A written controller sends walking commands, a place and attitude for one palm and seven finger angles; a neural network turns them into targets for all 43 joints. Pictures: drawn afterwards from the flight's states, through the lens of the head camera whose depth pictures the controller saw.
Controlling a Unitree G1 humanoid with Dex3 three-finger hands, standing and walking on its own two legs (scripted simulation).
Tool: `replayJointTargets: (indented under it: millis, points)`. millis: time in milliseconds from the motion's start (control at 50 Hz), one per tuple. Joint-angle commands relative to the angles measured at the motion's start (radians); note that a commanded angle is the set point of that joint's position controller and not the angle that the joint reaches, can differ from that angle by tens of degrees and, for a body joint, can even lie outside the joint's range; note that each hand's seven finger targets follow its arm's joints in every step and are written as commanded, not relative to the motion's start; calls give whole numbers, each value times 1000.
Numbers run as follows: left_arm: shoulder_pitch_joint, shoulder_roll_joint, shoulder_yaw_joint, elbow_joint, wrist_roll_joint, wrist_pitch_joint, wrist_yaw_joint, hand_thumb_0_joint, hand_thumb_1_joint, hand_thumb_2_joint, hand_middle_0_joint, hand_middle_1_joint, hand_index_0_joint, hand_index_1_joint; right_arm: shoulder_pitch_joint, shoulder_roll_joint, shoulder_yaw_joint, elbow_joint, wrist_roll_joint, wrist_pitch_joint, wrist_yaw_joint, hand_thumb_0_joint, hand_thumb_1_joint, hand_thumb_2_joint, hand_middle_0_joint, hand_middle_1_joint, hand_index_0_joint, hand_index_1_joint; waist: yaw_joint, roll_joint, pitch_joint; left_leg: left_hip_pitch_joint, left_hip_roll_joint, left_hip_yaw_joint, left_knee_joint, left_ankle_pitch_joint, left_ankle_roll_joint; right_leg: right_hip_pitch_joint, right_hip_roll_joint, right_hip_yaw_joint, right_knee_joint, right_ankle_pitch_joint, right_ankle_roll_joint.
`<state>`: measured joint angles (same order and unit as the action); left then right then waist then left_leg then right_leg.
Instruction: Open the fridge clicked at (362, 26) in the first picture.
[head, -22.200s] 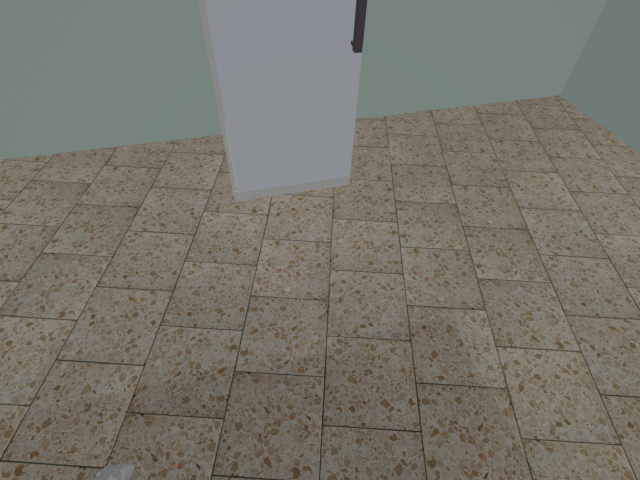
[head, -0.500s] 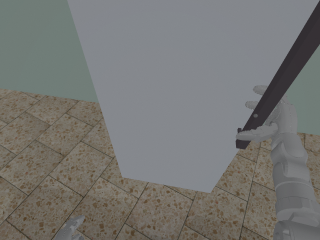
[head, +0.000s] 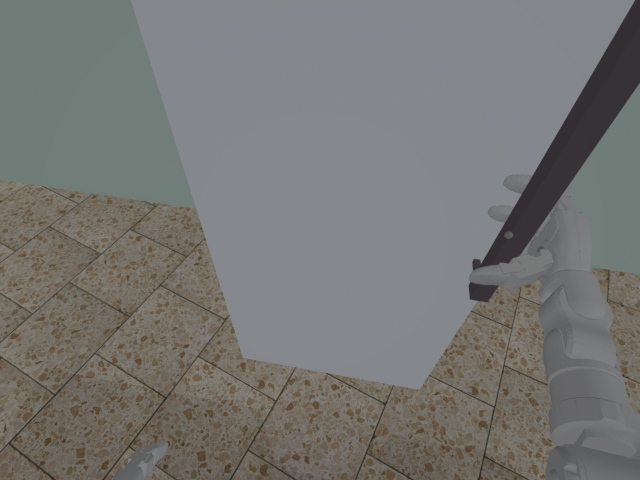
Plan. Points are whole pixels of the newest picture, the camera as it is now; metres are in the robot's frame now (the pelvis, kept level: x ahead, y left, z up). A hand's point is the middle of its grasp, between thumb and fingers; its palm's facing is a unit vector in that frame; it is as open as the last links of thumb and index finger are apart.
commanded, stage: slide the fingers in behind the handle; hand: right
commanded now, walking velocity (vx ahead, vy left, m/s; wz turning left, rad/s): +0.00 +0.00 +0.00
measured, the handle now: (546, 165) +0.45 -0.21 +0.19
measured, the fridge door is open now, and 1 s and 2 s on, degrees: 0 0 3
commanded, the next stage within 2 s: grip the handle and tug to test in 0.02 s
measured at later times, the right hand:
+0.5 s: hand (512, 234) +0.40 -0.19 +0.12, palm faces +0.07 +1.00 -0.01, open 10.5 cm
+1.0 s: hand (508, 232) +0.41 -0.19 +0.12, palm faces +0.06 +1.00 +0.01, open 5.9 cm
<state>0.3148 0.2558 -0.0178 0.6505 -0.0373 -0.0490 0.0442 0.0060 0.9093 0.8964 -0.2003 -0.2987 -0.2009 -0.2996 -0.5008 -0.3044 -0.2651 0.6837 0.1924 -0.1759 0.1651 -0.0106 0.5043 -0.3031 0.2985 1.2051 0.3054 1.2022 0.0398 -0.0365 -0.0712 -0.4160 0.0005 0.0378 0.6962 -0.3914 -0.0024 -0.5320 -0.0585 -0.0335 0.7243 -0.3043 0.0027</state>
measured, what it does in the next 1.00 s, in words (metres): stands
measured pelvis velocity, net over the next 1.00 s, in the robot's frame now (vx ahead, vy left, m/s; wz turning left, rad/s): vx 0.00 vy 0.00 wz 0.00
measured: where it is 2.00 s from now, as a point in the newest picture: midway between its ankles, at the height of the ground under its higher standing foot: outside the picture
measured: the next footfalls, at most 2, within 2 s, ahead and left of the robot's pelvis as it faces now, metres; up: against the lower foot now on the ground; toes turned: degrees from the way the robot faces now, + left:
none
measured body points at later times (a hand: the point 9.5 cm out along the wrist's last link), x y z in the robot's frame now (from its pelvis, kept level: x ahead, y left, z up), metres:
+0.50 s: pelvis +0.00 +0.00 +0.00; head +0.02 +0.00 +0.45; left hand +0.10 +0.25 -0.11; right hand +0.39 -0.24 +0.12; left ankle -0.02 +0.12 -0.72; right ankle +0.04 -0.12 -0.72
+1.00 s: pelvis +0.00 +0.00 +0.00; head +0.02 +0.00 +0.45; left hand +0.10 +0.25 -0.11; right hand +0.40 -0.24 +0.12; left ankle -0.02 +0.12 -0.72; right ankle +0.04 -0.12 -0.72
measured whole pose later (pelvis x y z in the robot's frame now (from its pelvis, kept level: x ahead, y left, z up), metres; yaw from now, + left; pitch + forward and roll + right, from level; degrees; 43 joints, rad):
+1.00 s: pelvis +0.00 +0.00 +0.00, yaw +0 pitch +6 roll +1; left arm 0.30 0.25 -0.03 0.65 -0.03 -0.04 0.05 0.01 0.91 0.90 -0.20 -0.30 -0.20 -0.30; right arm -0.54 -0.31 -0.27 0.72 0.19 -0.20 0.18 0.00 -0.63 -0.83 0.44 1.40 0.42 1.40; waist 0.04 -0.03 -0.07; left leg -0.42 0.00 0.04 0.70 -0.39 0.00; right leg -0.54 -0.06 -0.03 0.72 -0.30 0.00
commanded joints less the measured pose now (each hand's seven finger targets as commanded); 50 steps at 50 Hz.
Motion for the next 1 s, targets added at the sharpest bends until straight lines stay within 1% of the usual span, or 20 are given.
replayJointTargets:
  millis: [0,60,80,100,160,180,220,280,320,360,420,440,480,520,640,700,800,880,920,980]
  points:
    - [-16,133,45,-133,4,-49,7,0,900,900,-200,-300,-200,-300,-426,-200,-36,-294,4,-77,-19,0,500,-300,300,1200,300,1200,0,-35,-324,15,-40,-5,-94,345,14,267,46,31,-80,206,-36]
    - [-15,133,45,-121,5,-57,5,0,900,900,-200,-300,-200,-300,-434,-190,-28,-288,1,-95,-29,0,500,-300,300,1200,300,1200,7,-41,-299,-16,-46,4,-92,318,17,280,41,40,-81,195,-31]
    - [-9,135,45,-118,7,-56,6,0,900,900,-200,-300,-200,-300,-413,-179,-19,-267,1,-96,-30,0,500,-300,300,1200,300,1200,12,15,-292,-6,-48,3,-97,318,15,263,41,39,-78,191,-37]
    - [-12,137,45,-114,5,-55,7,0,900,900,-200,-300,-200,-300,-412,-198,-40,-246,2,-92,-31,0,500,-300,300,1200,300,1200,7,11,-286,-4,-45,2,-96,320,15,254,41,38,-82,187,-35]
    - [-19,135,44,-119,3,-53,7,0,900,900,-200,-300,-200,-300,-396,-184,-31,-229,1,-73,-25,0,360,-360,315,1220,315,1220,-1,-8,-282,-4,-42,3,-99,312,16,254,43,36,-89,177,-32]
    - [-13,137,43,-121,6,-52,6,0,900,900,-200,-300,-200,-300,-374,-188,-35,-222,3,-67,-24,0,313,-380,320,1227,320,1227,-3,22,-285,13,-43,3,-102,317,15,242,44,34,-87,180,-36]
    - [-19,136,42,-120,3,-47,8,0,900,900,-200,-300,-200,-300,-400,-205,-45,-223,0,-57,-23,0,220,-420,330,1240,330,1240,0,5,-282,9,-40,1,-101,324,14,241,44,33,-89,180,-35]
    - [-19,135,41,-128,3,-48,9,0,900,900,-200,-300,-200,-300,-412,-186,-23,-247,1,-63,-23,0,80,-480,345,1260,345,1260,6,16,-276,3,-44,3,-107,300,15,244,42,35,-91,169,-36]
    - [-23,131,38,-124,4,-52,8,0,900,900,-200,-300,-200,-300,-454,-170,-9,-246,-1,-70,-28,0,-13,-520,355,1273,355,1273,13,-24,-264,-18,-42,2,-107,285,15,251,43,37,-92,153,-33]
    - [-18,136,42,-118,6,-52,9,0,900,900,-200,-300,-200,-300,-432,-204,-45,-235,0,-80,-31,0,-107,-560,365,1287,365,1287,3,-1,-280,-11,-45,4,-103,283,17,253,41,43,-90,158,-32]
    - [-19,132,44,-125,7,-59,4,0,900,900,-200,-300,-200,-300,-406,-178,-24,-276,0,-95,-27,0,-247,-620,380,1307,380,1307,-3,-28,-331,5,-45,5,-92,321,18,288,42,41,-84,202,-30]
    - [-20,132,43,-123,6,-59,4,0,900,900,-200,-300,-200,-300,-396,-175,-23,-267,2,-93,-27,0,-293,-640,385,1313,385,1313,-2,-34,-319,-3,-46,5,-93,317,18,285,41,41,-84,198,-28]
    - [-15,134,43,-119,5,-59,4,0,900,900,-200,-300,-200,-300,-398,-154,-1,-239,5,-83,-21,0,-387,-680,395,1327,395,1327,13,15,-278,-9,-46,8,-104,296,15,253,40,39,-86,169,-34]
    - [-21,139,39,-116,1,-51,9,0,900,900,-200,-300,-200,-300,-405,-184,-23,-186,5,-62,-17,0,-480,-720,405,1340,405,1340,13,42,-224,-14,-43,4,-114,277,12,210,42,39,-97,131,-36]
    - [-18,134,40,-120,5,-52,10,0,900,900,-200,-300,-200,-300,-456,-193,-24,-235,-6,-75,-25,0,-760,-840,435,1380,435,1380,5,-43,-297,-18,-42,2,-104,275,19,268,44,45,-89,158,-31]
    - [-11,135,44,-119,7,-59,5,0,900,900,-200,-300,-200,-300,-424,-181,-26,-238,6,-97,-27,0,-900,-900,450,1400,450,1400,3,-8,-328,-2,-46,3,-99,306,17,275,43,44,-79,184,-32]
    - [-12,140,40,-112,4,-48,10,0,900,900,-200,-300,-200,-300,-430,-213,-47,-164,2,-75,-23,0,-900,-900,450,1400,450,1400,14,48,-247,-3,-41,-6,-113,297,9,203,47,34,-86,143,-40]
    - [-7,140,41,-115,8,-34,17,0,900,900,-200,-300,-200,-300,-436,-276,-85,-167,-16,-71,-16,0,-900,-900,450,1400,450,1400,3,16,-265,13,-36,-18,-112,298,11,200,49,27,-81,148,-43]
    - [-12,136,38,-122,5,-32,16,0,900,900,-200,-300,-200,-300,-421,-246,-76,-155,1,-65,-5,0,-900,-900,450,1400,450,1400,-1,20,-263,18,-36,-15,-113,307,11,197,51,27,-84,150,-41]
    - [-8,137,36,-119,4,-26,21,0,900,900,-200,-300,-200,-300,-441,-253,-78,-140,10,-62,3,0,-900,-900,450,1400,450,1400,10,39,-248,12,-36,-14,-118,295,8,188,49,27,-82,139,-42]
